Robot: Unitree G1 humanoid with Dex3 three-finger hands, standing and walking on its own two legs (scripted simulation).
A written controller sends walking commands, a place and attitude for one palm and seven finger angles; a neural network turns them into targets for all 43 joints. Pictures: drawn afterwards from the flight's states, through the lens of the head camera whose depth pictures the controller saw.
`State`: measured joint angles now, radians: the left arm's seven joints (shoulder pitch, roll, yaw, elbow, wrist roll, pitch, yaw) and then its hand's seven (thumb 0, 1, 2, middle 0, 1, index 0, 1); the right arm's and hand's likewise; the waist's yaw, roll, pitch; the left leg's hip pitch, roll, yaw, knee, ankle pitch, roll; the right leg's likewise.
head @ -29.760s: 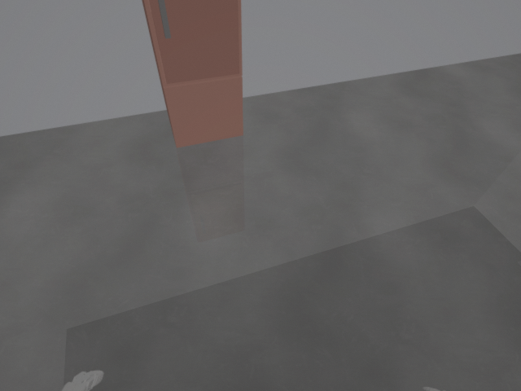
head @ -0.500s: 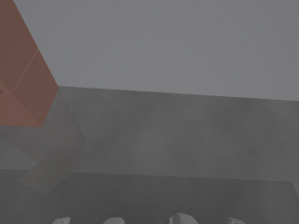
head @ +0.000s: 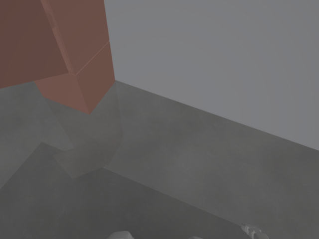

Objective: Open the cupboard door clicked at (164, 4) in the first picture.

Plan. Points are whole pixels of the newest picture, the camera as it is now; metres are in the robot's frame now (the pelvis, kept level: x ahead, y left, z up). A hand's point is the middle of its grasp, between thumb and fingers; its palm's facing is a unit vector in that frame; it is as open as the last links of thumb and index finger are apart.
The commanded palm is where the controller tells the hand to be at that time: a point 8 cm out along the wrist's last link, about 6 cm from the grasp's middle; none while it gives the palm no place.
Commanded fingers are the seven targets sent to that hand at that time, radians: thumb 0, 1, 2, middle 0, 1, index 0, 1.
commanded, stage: turn to face it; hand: left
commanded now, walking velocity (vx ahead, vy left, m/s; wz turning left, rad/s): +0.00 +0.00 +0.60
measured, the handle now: out of the picture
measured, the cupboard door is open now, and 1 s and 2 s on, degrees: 47 47 47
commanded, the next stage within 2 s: take the last steps up to it in 0.80 s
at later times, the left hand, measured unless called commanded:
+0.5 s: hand out of the picture +0.06 +0.18 -0.14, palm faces +0.28 -0.92 -0.26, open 7.4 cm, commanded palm none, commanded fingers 0.00 0.90 0.90 -0.20 -0.30 -0.20 -0.30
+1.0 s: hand out of the picture -0.01 +0.17 -0.15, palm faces +0.50 -0.82 -0.27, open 7.4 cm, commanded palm none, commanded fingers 0.00 0.90 0.90 -0.20 -0.30 -0.20 -0.30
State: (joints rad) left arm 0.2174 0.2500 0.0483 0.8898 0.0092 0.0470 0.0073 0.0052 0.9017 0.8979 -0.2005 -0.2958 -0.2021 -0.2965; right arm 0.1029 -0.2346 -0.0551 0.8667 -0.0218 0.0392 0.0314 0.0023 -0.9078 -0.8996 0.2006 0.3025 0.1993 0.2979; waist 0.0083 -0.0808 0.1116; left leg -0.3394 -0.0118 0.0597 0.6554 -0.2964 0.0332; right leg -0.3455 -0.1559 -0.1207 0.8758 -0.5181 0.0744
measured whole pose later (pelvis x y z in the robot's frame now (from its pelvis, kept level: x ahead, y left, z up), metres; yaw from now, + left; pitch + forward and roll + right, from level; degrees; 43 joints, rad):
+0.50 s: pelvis +0.02 -0.04 +0.02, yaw +17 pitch +0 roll +1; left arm 0.18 0.22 0.03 0.87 0.02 0.02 0.02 0.00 0.90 0.90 -0.20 -0.30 -0.20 -0.30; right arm 0.16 -0.25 -0.08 0.93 -0.02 0.09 0.03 0.00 -0.91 -0.90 0.20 0.30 0.20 0.30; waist -0.02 -0.01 0.10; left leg -0.46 0.00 0.03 1.01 -0.48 -0.05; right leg -0.20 -0.11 -0.11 0.53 -0.33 0.03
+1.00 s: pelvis +0.04 -0.04 +0.01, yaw +28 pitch +0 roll +0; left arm 0.23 0.22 0.04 0.94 0.02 0.02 0.01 0.00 0.91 0.90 -0.20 -0.29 -0.20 -0.30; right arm 0.16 -0.22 -0.04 0.95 -0.02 0.07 0.01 0.00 -0.90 -0.90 0.20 0.30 0.20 0.30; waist 0.02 0.02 0.06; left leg -0.41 -0.02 -0.04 0.83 -0.44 -0.01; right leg -0.24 -0.05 -0.07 0.58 -0.33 0.00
